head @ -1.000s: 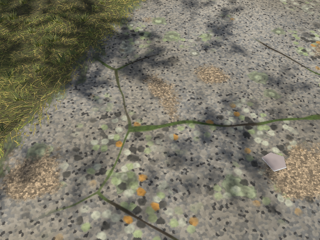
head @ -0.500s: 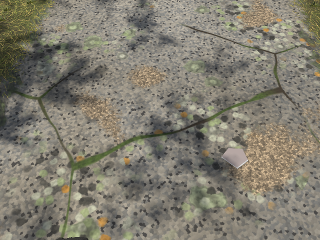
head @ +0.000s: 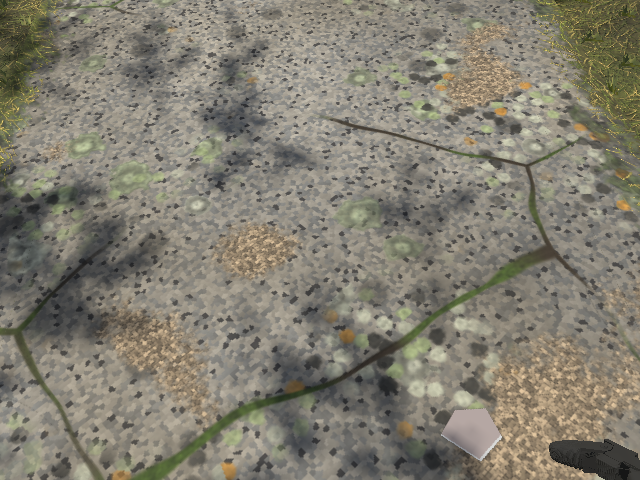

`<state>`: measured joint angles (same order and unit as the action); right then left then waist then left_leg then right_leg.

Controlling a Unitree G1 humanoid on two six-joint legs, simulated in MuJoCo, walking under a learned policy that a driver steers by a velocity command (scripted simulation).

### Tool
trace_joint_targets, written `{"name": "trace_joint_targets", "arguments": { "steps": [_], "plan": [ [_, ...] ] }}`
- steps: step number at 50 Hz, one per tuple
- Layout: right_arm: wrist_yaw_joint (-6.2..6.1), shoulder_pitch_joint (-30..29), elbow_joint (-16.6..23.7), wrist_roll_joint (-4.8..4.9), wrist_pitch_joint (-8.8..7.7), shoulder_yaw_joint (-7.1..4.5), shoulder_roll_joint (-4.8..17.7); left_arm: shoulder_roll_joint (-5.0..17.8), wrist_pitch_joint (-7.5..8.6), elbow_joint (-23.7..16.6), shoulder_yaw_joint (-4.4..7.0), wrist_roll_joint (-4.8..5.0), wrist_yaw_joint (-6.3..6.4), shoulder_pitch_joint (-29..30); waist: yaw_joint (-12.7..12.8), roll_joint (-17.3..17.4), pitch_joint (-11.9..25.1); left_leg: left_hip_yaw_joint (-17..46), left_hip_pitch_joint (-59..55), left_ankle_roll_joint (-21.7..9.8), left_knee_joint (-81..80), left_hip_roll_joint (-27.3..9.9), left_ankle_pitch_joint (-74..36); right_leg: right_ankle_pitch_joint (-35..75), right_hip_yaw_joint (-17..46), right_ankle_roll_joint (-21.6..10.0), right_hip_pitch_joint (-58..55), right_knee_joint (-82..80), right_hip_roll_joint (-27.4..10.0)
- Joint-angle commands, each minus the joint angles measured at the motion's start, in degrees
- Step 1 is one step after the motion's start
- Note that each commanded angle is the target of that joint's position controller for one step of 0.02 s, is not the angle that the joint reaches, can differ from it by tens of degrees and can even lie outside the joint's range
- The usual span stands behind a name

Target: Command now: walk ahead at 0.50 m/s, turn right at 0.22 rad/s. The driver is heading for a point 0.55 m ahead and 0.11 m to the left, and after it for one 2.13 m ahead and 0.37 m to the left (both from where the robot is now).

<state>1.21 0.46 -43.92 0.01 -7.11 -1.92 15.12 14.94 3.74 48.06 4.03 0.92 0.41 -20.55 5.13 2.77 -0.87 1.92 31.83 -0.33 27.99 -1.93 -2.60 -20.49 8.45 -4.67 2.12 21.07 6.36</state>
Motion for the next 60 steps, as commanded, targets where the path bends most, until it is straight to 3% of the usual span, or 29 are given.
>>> {"name": "trace_joint_targets", "arguments": {
  "steps": [1, 2, 3, 4, 5, 6, 8, 12, 18, 24, 26, 27, 28, 29, 30, 31, 33, 35, 38, 43, 50, 52, 54, 55, 56, 57, 58, 59, 60],
  "plan": [
    [0.35, -1.3, 4.3, 0.16, -1.74, -2.24, 7.8, 9.1, -0.37, -1.7, 2.03, -0.18, 0.56, -1.6, -3.3, -10.0, 1.5, -1.8, -5.0, -3.3, -2.8, 1.8, 6.1, 37.2, 9.8, -6.0, -3.8, 3.1, -16.6],
    [0.11, 6.2, 2.3, -0.11, -1.9, -3.21, 9.7, 8.3, -0.46, -2.3, 1.6, -0.43, 0.43, -0.2, -7.1, -9.2, 6.6, -1.8, -15.9, -5.5, -3.3, 1.5, 3.4, 44.3, 7.4, -4.7, -2.2, 11.1, -13.7],
    [-0.24, 16.7, 0.8, -0.89, -1.85, -3.97, 12.6, 6.5, -0.33, -3.8, 0.66, -1.13, 0.28, 1.1, -11.6, -5.3, 15.2, 7.0, -32.5, -9.7, -0.7, -6.9, 1.5, 36.0, 4.4, -2.8, 6.8, 25.9, -10.3],
    [-0.01, 23.7, -1.6, -1.12, -1.05, -5.33, 16.3, 2.0, 0.64, -3.5, -0.59, 0.11, -0.11, -7.5, -9.6, 11.3, 22.7, 31.7, -53.9, -19.2, -3.9, -18.9, 12.1, 5.0, -0.9, 2.1, 29.5, 47.0, -0.9],
    [0.44, 23.7, -2.2, 0.52, -0.71, -4.05, 11.1, 5.4, 1.32, -2.9, -0.41, 0.81, -0.19, -7.0, -10.4, 11.3, 20.6, 41.3, -54.6, -18.9, -10.0, -20.8, 21.9, -12.0, 2.8, 1.9, 38.5, 53.2, -1.9],
    [0.24, 19.6, -1.4, 1.01, -0.35, -3.13, 7.9, 8.8, 1.56, -4.0, 0.47, 1.55, -0.34, -0.8, -10.6, 5.5, 10.9, 33.5, -46.9, -15.9, -10.9, -18.8, 24.7, -7.8, 2.3, 1.7, 42.7, 55.6, -5.1],
    [0.25, 13.1, -0.2, 0.07, 0.32, -2.2, 5.9, 7.8, 1.79, -5.7, 0.42, 0.06, -0.24, 5.5, -7.9, -1.4, 2.1, 22.0, -31.8, -13.7, -14.1, -14.1, 15.0, 0.4, -2.0, 2.1, 40.5, 49.4, -10.0],
    [0.4, 13.1, -1.3, -0.08, -0.1, -1.95, 6.2, 4.2, 0.72, -5.8, 0.02, -0.45, -0.24, 3.8, -4.8, 2.0, 1.6, 12.4, -23.8, -13.8, -18.6, -10.4, 2.4, 4.4, -4.3, 3.5, 35.0, 40.5, -13.0],
    [-0.73, 17.2, -3.4, 0.85, 0.94, -2.65, 9.3, 2.2, 1.22, -9.3, -1.12, -0.65, -0.65, 15.1, -8.0, 1.0, -0.2, 3.6, -23.4, -11.5, -20.3, -7.5, -2.1, 22.0, -7.2, 4.9, 33.2, 18.4, -11.9],
    [-1.21, 22.5, -5.9, 1.62, 2.61, -2.87, 10.3, 4.2, 2.48, -12.7, -0.71, 0.07, -2.19, 23.0, -9.1, 1.7, -2.2, 8.2, -29.7, -10.3, -15.2, -11.1, -0.3, 20.5, -6.3, 3.7, 30.3, 7.9, -9.1],
    [-1.54, 21.4, -5.8, 1.6, 3.18, -3.29, 11.5, 6.1, 3.02, -11.9, 0.09, -0.02, -2.24, 19.3, -6.0, 2.6, -0.3, 9.3, -30.2, -9.1, -10.8, -11.5, -4.6, 17.3, -7.0, 2.5, 23.2, 5.4, -7.9],
    [-1.59, 20.7, -5.6, 1.46, 3.28, -3.0, 10.9, 8.1, 3.16, -10.1, 1.19, -0.23, -1.87, 13.0, -2.7, 2.0, 3.4, 7.7, -28.5, -7.7, -4.0, -9.0, -10.4, 17.2, -7.9, 1.1, 13.4, 3.8, -7.1],
    [-1.49, 19.9, -4.5, 0.68, 3.08, -2.03, 8.4, 11.2, 3.25, -8.3, 2.39, -1.09, -1.29, 3.5, 1.5, 0.1, 11.0, 5.5, -20.8, -5.7, 9.0, -5.7, -6.2, 19.0, -3.6, -1.7, -2.2, 6.8, -12.5],
    [-1.45, 24.3, -2.6, 0.11, 2.23, -0.34, 2.5, 16.8, 2.65, -7.4, 3.75, -2.21, -0.73, -4.1, 1.8, -12.3, 20.4, 0.0, -0.5, -1.7, 30.5, 2.3, 15.8, 17.6, 15.7, -8.2, -24.4, 6.9, -27.1],
    [-1.25, 27.0, -2.9, 1.64, 1.31, -0.3, 3.4, 14.3, 2.05, -6.8, 3.14, -1.77, -0.93, -5.4, 1.2, -19.8, 25.2, 4.6, 9.0, -1.1, 41.4, 3.6, 37.2, 8.8, 31.9, -12.7, -26.6, -0.3, -32.4],
    [-1.32, 22.8, -2.6, 2.86, 1.35, -1.92, 8.9, 10.0, 1.95, -7.0, 1.9, -1.17, -0.89, -2.0, 1.4, -13.2, 15.6, 6.0, 13.2, -1.2, 45.9, 0.3, 33.7, 4.2, 25.0, -10.1, -19.2, -2.0, -29.8],
    [-1.57, 17.6, -1.5, 2.06, 2.19, -2.33, 8.3, 6.0, 2.07, -7.1, 0.55, -0.89, -1.11, 5.3, -1.7, -8.2, 5.5, 3.8, 11.1, -1.0, 42.8, -3.8, 24.7, 7.5, 11.5, -6.9, -3.8, -6.1, -24.9],
    [-1.49, 18.8, -1.6, 1.76, 3.83, -2.58, 6.2, 4.6, 2.68, -6.7, 0.33, -1.42, -1.37, 9.5, -4.9, -10.0, 1.8, 3.9, 5.8, -0.6, 39.7, -6.0, 20.0, 11.6, 3.5, -5.8, 5.3, -10.6, -22.1],
    [-1.43, 17.7, -0.1, 1.56, 5.25, -2.55, 4.3, 6.1, 3.6, -5.3, 1.12, -1.72, -1.08, 10.1, -6.3, -7.6, 0.2, 4.1, 6.6, 0.4, 37.3, -6.6, 15.1, 19.3, -3.5, -6.7, 7.9, -13.5, -22.1],
    [-0.08, 10.6, 2.8, 1.23, 4.9, -2.13, 3.2, 8.4, 3.06, -3.3, 1.88, -1.68, 0.02, 8.2, -4.5, -5.7, -1.5, 2.1, 7.5, 0.5, 21.9, -5.9, 1.8, 23.3, -13.2, -5.5, 5.1, -14.1, -20.6],
    [2.14, 0.3, 8.6, 1.19, 4.98, -1.89, 3.7, 11.9, 0.62, -0.8, 3.17, 0.21, 0.38, 3.5, -1.5, -5.5, -4.3, -3.9, 8.0, -3.1, 9.7, -3.6, 7.9, 30.2, -18.1, -3.2, -6.2, -9.0, -24.1],
    [2.26, 3.4, 9.0, 1.11, 5.3, -2.94, 5.6, 13.6, -0.17, -1.0, 3.61, 0.63, 0.63, 4.5, -4.3, -7.5, -0.9, -7.5, 0.7, -5.4, 9.3, 0.2, 13.9, 49.1, -20.0, -1.8, -7.7, -0.7, -23.9],
    [1.37, 19.2, 5.1, 1.45, 5.59, -6.2, 11.0, 12.9, -0.89, -1.4, 3.15, 0.81, 0.9, 5.3, -12.8, -5.8, 7.8, -8.9, -22.5, -9.1, 4.2, 5.8, 10.9, 54.3, -22.9, 1.3, -0.4, 21.5, -20.1],
    [0.01, 25.8, 3.8, 1.66, 6.15, -7.95, 17.0, 8.3, -0.3, -2.9, 1.5, -1.53, 0.81, 3.4, -13.4, 5.0, 12.5, 8.8, -39.2, -13.2, 3.6, -5.5, 7.5, 23.9, -22.9, 4.3, 16.5, 41.0, -16.5],
    [0.25, 22.0, 5.9, 1.49, 5.28, -7.63, 20.0, 3.3, 1.75, -5.9, -0.39, -1.57, 0.04, 0.5, -7.6, 14.4, 20.4, 42.6, -53.4, -24.7, -7.3, -17.6, 20.3, -13.7, -12.0, 6.9, 37.6, 58.1, -4.6],
    [0.83, 23.1, 6.2, 1.05, 4.54, -5.91, 14.0, 9.1, 3.59, -5.9, 0.76, 0.91, -0.74, 7.0, -12.2, 4.4, 20.2, 41.6, -52.5, -21.8, -12.1, -18.1, 21.8, -11.0, -3.7, 5.4, 43.2, 60.4, -7.5],
    [0.89, 21.9, 5.4, 0.69, 3.92, -5.14, 11.4, 9.5, 4.27, -6.6, 0.83, 2.27, -1.06, 9.4, -11.4, 3.1, 12.9, 32.5, -46.4, -19.4, -11.4, -16.5, 18.2, -6.5, -4.7, 3.9, 45.5, 58.0, -9.9],
    [0.89, 18.0, 5.7, 0.77, 3.57, -4.48, 9.6, 8.6, 4.33, -6.0, 0.62, 1.29, -0.59, 9.6, -8.7, -1.9, 8.0, 25.2, -37.2, -17.2, -11.2, -14.0, 11.8, -1.9, -5.0, 3.6, 42.6, 53.0, -12.8],
    [0.67, 14.3, 6.2, 0.38, 3.39, -3.76, 7.3, 9.0, 3.87, -5.2, 1.03, -0.07, -0.24, 9.4, -6.7, -1.2, 5.9, 19.9, -30.4, -16.0, -11.7, -11.9, 5.8, 0.7, -4.8, 3.8, 38.5, 48.5, -14.7]
  ]
}}
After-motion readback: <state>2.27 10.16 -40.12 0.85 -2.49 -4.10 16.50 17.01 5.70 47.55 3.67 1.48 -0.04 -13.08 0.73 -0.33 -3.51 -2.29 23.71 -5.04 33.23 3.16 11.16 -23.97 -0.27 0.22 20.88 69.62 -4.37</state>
